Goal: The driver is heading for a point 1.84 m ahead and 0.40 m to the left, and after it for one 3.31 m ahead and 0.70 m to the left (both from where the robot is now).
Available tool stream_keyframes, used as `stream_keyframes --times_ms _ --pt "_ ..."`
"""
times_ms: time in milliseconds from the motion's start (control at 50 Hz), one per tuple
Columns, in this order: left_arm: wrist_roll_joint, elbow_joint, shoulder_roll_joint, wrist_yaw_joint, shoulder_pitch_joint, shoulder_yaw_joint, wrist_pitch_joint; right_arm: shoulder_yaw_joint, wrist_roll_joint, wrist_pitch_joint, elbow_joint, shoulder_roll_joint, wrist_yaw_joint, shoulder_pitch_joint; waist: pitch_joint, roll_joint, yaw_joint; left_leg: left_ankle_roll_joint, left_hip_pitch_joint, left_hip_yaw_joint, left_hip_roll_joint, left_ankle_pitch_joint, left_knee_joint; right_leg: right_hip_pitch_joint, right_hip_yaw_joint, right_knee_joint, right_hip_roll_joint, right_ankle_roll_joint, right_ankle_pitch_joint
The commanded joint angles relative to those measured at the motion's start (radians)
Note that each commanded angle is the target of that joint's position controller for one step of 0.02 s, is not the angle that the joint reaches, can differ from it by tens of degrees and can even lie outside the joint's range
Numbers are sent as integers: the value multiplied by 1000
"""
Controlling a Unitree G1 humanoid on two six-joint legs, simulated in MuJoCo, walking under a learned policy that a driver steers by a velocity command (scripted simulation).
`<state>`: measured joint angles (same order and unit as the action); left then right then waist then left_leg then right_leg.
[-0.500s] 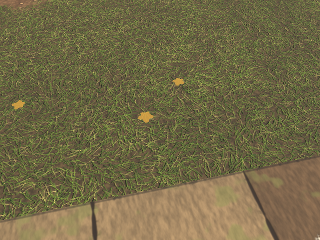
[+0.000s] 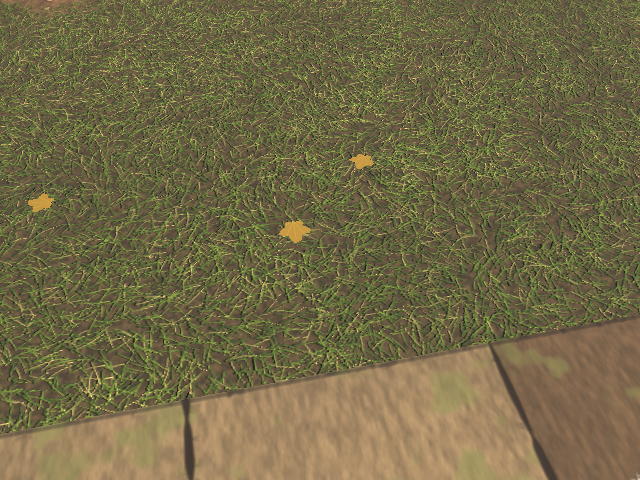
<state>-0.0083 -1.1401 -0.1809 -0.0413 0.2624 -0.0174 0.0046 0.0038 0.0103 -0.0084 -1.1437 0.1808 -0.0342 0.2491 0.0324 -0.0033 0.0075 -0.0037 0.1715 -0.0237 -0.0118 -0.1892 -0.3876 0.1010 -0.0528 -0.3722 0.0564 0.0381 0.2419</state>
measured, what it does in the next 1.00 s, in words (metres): walks ahead: right foot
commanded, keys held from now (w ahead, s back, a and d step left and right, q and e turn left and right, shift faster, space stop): no key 0.10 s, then w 0.90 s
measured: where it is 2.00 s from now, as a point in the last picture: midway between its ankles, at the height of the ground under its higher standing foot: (308, 330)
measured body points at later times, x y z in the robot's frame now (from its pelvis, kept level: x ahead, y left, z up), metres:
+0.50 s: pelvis +0.10 +0.05 -0.01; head +0.10 +0.06 +0.44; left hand +0.08 +0.29 -0.17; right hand +0.07 -0.20 -0.15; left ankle +0.05 +0.11 -0.74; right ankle +0.02 -0.08 -0.68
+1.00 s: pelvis +0.37 +0.03 -0.01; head +0.39 +0.03 +0.44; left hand +0.41 +0.28 -0.16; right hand +0.39 -0.21 -0.16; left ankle +0.29 +0.15 -0.65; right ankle +0.40 -0.02 -0.74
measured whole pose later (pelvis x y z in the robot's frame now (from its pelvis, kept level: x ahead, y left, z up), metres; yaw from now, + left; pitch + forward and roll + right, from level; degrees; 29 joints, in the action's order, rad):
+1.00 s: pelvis +0.37 +0.03 -0.01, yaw +1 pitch -1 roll -1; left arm -0.02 -1.04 -0.21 0.00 0.25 0.05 0.08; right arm -0.03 0.03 0.08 -1.02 0.19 0.01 0.30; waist 0.06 -0.02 0.01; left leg -0.09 0.41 -0.01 0.03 -0.30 -1.21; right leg 0.24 0.13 -0.42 0.10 0.13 0.18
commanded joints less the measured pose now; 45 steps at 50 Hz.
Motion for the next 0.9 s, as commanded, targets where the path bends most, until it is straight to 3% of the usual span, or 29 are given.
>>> stream_keyframes --times_ms 20,100,120,180,220,240,280,320,360,380,400,420,440,460,480,520,560,600,660,720,780,800,820,840,860,880,900 --pt "0 7 -87 -4 56 12 5 -11 0 5 5 85 -4 53 32 3 1 -30 -25 -79 88 98 45 81 -94 73 -118 23 -130" --pt "0 1 -77 -5 68 12 5 -10 0 5 -2 77 -6 60 33 2 0 -31 -23 -79 88 102 42 79 -92 68 -118 23 -137" --pt "-2 -3 -73 -5 79 11 5 -9 1 4 -5 71 -6 68 13 5 -2 -32 -30 -74 78 29 45 74 -91 80 -110 26 -50" --pt "-6 5 -123 -2 101 36 -9 -21 11 -4 16 86 1 56 69 58 -15 -62 80 -26 3 -334 -61 133 -147 94 -104 84 409" --pt "-7 1 -139 1 168 50 -12 -17 23 2 54 52 13 7 146 119 -50 -65 241 18 -32 -362 -194 116 -299 172 -196 149 602" --pt "-8 -4 -151 0 192 59 -9 -12 31 12 72 30 18 -9 167 155 -56 -62 295 64 -25 -285 -272 89 -385 214 -269 187 622" --pt "-15 5 -151 4 190 68 4 -19 30 38 108 51 26 -44 175 134 -56 -66 337 55 21 -248 -346 79 -433 239 -323 221 512" --pt "-16 17 -159 9 163 77 19 -26 21 60 126 58 38 -22 160 127 -26 -77 287 59 34 -254 -274 83 -373 202 -308 211 403" --pt "-1 43 -141 13 85 77 28 -32 3 75 82 37 39 126 133 97 59 -85 -20 106 -18 -137 -79 245 -241 110 -220 157 306" --pt "-4 64 -116 15 51 72 37 -44 3 80 42 58 33 241 106 33 103 -86 -218 48 -4 -128 -18 368 -165 -10 -161 125 242" --pt "0 99 -43 25 21 50 52 -70 16 88 21 153 23 378 46 -200 155 -131 -367 -305 219 -361 168 508 10 -340 -30 73 188" --pt "-21 132 -69 34 10 57 59 -90 4 75 -14 224 26 477 38 -288 149 -206 -376 -611 382 -490 267 642 81 -574 21 58 307" --pt "-42 131 -109 42 -9 67 59 -75 9 69 11 161 25 374 118 -124 85 -214 -275 -576 379 -507 255 666 33 -709 -54 69 249" --pt "-36 127 -77 53 -14 61 65 -66 11 76 51 131 30 278 152 -51 47 -203 -200 -484 341 -422 258 660 17 -740 -91 69 145" --pt "-27 121 -58 61 -4 57 72 -60 12 85 73 116 31 222 144 -33 19 -186 -170 -387 296 -294 272 626 18 -729 -115 60 66" --pt "-31 118 -69 71 -1 64 65 -45 8 102 72 80 27 218 108 -44 -2 -162 -180 -242 234 -40 270 594 49 -703 -127 37 -7" --pt "-29 130 -70 73 -20 68 52 -37 5 110 44 72 24 285 77 -68 -3 -154 -228 -151 209 253 230 615 89 -701 -112 23 -31" --pt "-25 163 -59 73 -96 65 43 -29 5 112 32 69 22 323 77 -77 5 -152 -227 -94 192 418 217 636 122 -661 -100 11 -54" --pt "-17 228 -39 74 -251 52 39 -19 7 112 32 64 17 329 115 -86 25 -146 -175 -43 165 516 231 603 170 -477 -76 5 -113" --pt "-7 266 -34 71 -331 40 39 -18 8 116 25 83 10 342 124 -106 35 -143 -162 -17 172 631 231 481 212 -288 -38 29 -155" --pt "-5 249 -86 53 -219 58 45 -26 8 123 27 117 5 307 47 -116 -36 -127 -222 7 201 976 74 296 214 -231 16 90 -124" --pt "-4 214 -111 47 -98 72 52 -30 9 121 31 130 3 289 -16 -117 -88 -123 -242 11 203 1035 -60 189 198 -209 32 111 -109" --pt "-5 164 -129 39 54 86 60 -34 4 116 37 141 5 262 -88 -106 -157 -118 -205 25 190 973 -242 21 183 -132 27 132 -147" --pt "-26 130 -183 29 194 107 65 -29 0 115 53 122 12 258 -168 -57 -205 -115 -46 42 154 694 -490 -191 41 -101 -106 168 -28" --pt "-49 131 -267 30 252 126 64 -11 -15 110 79 5 25 339 -270 147 -141 -87 258 89 -10 -113 -890 -404 -428 -45 -409 284 83" --pt "-12 129 -247 44 188 127 53 -38 -10 103 77 83 29 330 -281 112 -123 -99 406 -27 -61 -283 -1051 -376 -691 111 -448 351 198" --pt "4 151 -194 47 62 113 55 -45 2 102 115 104 29 232 -106 66 -70 -111 477 -41 14 -187 -1027 -229 -537 152 -421 314 273"
Next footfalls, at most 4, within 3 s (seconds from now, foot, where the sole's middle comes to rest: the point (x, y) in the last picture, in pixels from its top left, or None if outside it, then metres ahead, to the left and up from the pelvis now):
0.84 right None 0.45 -0.02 -0.78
1.38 left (270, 378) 0.76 0.15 -0.78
1.92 right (342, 275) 1.06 -0.03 -0.78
2.46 left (266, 213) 1.30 0.18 -0.78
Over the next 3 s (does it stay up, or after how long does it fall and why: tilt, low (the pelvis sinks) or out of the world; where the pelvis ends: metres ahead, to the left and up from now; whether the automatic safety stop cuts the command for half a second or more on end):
stays up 1.26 0.10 0.00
